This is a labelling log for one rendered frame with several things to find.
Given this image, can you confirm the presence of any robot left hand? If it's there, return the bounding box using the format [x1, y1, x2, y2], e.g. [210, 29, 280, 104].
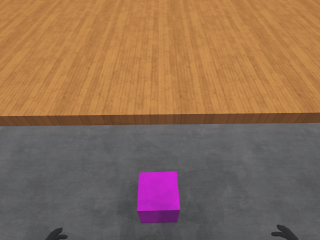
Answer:
[45, 227, 68, 240]

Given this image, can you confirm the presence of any carton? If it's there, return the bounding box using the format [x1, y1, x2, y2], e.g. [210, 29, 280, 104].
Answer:
[137, 171, 180, 223]

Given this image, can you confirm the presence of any robot right hand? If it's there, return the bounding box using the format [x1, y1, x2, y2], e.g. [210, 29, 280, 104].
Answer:
[271, 224, 299, 240]

